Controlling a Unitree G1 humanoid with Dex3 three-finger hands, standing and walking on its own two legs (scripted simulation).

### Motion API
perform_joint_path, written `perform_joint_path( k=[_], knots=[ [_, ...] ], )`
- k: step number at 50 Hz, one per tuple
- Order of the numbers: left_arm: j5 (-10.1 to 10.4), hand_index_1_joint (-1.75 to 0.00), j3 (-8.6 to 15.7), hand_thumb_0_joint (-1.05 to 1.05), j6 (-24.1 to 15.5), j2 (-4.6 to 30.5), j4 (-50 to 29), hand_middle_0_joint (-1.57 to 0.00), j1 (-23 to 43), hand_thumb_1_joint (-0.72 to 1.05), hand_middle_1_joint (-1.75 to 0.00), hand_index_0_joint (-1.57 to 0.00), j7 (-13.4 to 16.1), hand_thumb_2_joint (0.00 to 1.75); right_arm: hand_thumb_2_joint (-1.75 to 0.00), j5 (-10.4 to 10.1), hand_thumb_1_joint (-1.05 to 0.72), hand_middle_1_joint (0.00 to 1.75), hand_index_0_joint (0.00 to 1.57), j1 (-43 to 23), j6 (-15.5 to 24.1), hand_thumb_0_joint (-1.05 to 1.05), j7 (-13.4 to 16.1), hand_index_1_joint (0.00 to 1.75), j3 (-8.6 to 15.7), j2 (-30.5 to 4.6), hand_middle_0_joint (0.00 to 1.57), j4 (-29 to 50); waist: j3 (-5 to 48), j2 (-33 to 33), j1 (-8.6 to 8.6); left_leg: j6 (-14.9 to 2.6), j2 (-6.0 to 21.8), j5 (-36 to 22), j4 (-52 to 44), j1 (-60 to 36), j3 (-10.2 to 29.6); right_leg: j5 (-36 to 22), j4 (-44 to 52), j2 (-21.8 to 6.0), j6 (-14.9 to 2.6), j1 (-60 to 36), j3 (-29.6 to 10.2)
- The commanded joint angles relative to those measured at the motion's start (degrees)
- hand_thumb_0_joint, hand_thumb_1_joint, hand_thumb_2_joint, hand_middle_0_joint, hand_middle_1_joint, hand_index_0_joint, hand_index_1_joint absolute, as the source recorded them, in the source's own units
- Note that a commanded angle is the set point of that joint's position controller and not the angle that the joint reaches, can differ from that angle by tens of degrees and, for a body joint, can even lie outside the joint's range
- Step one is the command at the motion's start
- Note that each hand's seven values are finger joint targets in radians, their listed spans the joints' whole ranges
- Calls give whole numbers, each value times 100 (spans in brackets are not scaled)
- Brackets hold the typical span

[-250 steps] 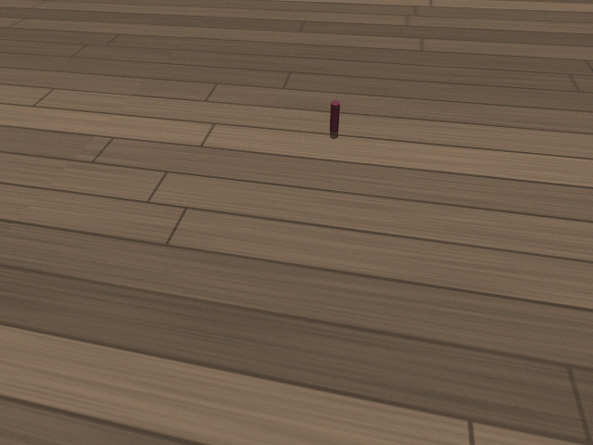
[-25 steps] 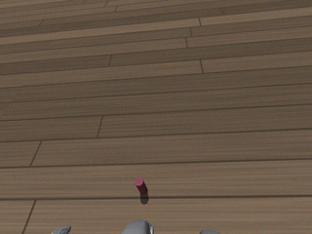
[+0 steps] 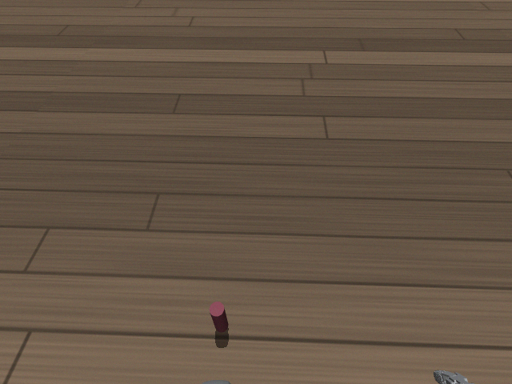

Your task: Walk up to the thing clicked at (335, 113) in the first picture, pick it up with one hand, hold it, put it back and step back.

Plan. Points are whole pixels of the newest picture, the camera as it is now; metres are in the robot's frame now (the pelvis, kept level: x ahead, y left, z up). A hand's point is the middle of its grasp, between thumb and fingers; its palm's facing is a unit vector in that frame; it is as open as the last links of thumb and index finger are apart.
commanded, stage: walk up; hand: left
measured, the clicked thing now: (219, 317) +0.43 +0.18 -0.68
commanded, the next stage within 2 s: none
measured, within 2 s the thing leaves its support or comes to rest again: neither
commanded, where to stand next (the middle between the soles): +0.09 -0.01 m, yaw -1 degrees
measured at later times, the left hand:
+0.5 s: hand out of the picture +0.11 +0.25 -0.14, palm faces -0.01 -0.95 -0.33, open 7.4 cm
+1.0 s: hand out of the picture +0.11 +0.26 -0.14, palm faces -0.01 -0.94 -0.33, open 7.4 cm
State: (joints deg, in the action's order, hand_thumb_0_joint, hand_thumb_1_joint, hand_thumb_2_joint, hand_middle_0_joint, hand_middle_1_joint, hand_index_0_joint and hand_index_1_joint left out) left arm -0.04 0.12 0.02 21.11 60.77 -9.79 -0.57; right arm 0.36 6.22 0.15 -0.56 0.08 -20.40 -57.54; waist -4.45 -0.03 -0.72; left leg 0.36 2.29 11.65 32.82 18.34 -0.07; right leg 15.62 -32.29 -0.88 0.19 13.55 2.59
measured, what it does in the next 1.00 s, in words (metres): stands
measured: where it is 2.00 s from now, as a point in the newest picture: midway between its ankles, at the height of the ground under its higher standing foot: outside the picture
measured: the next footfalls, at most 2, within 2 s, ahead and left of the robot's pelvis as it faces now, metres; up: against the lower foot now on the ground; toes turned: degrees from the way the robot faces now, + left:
left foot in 1.86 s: +0.21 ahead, +0.11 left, +0.00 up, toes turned +0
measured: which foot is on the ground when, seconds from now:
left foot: down 0.00-1.00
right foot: down 0.00-1.00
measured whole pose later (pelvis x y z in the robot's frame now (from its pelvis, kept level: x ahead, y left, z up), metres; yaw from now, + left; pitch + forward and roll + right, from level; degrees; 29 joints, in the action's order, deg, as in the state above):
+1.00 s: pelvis +0.04 +0.01 +0.02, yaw +0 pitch -2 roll +0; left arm -0.1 0.6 -0.3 20.0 67.2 -4.6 -0.4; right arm 0.4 3.4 0.6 -0.4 0.4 -19.3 -66.5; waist -3.0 0.1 0.3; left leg 0.0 0.7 7.1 18.9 9.8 -0.8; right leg 10.7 -17.4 -2.2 1.7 4.7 2.3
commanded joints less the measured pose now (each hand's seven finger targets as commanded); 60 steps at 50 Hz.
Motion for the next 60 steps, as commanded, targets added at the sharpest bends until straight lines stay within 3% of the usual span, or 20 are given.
perform_joint_path(
  k=[1, 4, 6, 13, 18, 34, 41, 52, 58, 60],
  knots=[
    [-8, -30, 251, 0, -214, 1193, -194, -20, 332, 90, -30, -20, 32, 90, -90, -8, -90, 30, 20, -315, 143, 0, 9, 30, 250, -1312, 20, 154, 202, 138, 56, -328, 547, 1337, -1138, -260, 925, 1062, 1263, -559, -307, 414, -892],
    [-9, -30, 237, 0, -257, 1194, -100, -20, 438, 90, -30, -20, 28, 90, -90, -26, -90, 30, 20, -333, 187, 0, 4, 30, 219, -1279, 20, -4, 398, -58, 89, -265, 486, 656, -1146, -628, 790, 484, 1432, -644, -270, 297, -930],
    [1, -30, 233, 0, -256, 1181, -34, -20, 478, 90, -30, -20, 27, 90, -90, -37, -90, 30, 20, -403, 190, 0, 2, 30, 206, -1279, 20, -77, 335, -71, 80, -237, 466, 606, -1211, -684, 767, 457, 1529, -671, -231, 324, -911],
    [4, -30, 234, 0, -263, 1153, 91, -20, 629, 90, -30, -20, 46, 90, -90, -49, -90, 30, 20, -418, 207, 0, 26, 30, 184, -1201, 20, -335, 647, -246, 75, -170, 465, -481, -1268, -1002, 555, -570, 1643, -769, -165, -244, -802],
    [11, -30, 240, 0, -216, 1120, 181, -20, 617, 90, -30, -20, 57, 90, -90, -42, -90, 30, 20, -506, 201, 0, 41, 30, 190, -1212, 20, -435, 747, -110, 36, -176, 544, -744, -1395, -1061, 571, -809, 1641, -734, -125, -522, -645],
    [12, -30, 238, 0, -140, 1042, 268, -20, 779, 90, -30, -20, 60, 90, -90, -14, -90, 30, 20, -549, 216, 0, 79, 30, 207, -1191, 20, -568, 703, 211, 54, -143, 573, -765, -1718, -945, 613, -949, 1674, -690, -84, -825, -528],
    [-2, -30, 251, 0, -156, 1033, 266, -20, 831, 90, -30, -20, 70, 90, -90, -9, -90, 30, 20, -498, 204, 0, 81, 30, 222, -1159, 20, -572, 840, 30, 90, -145, 564, -1194, -1615, -1148, 519, -1149, 1716, -715, -61, -877, -513],
    [-38, -30, 242, 0, -151, 1036, 295, -20, 801, 90, -30, -20, 71, 90, -90, -15, -90, 30, 20, -558, 162, 0, 66, 30, 239, -1159, 20, -563, 622, -19, 122, -147, 514, -594, -1735, -1074, 547, -814, 1829, -690, -51, -725, -516],
    [-36, -30, 248, 0, -165, 1041, 297, -20, 741, 90, -30, -20, 79, 90, -90, -18, -90, 30, 20, -552, 159, 0, 64, 30, 229, -1120, 20, -566, 745, -3, 107, -133, 504, -915, -1674, -1190, 524, -1009, 1834, -707, -43, -827, -495],
    [-42, -30, 247, 0, -156, 1059, 294, -20, 754, 90, -30, -20, 81, 90, -90, -11, -90, 30, 20, -558, 153, 0, 64, 30, 232, -1148, 20, -562, 671, 46, 125, -127, 488, -764, -1734, -1114, 540, -972, 1829, -700, -36, -821, -487]
  ],
)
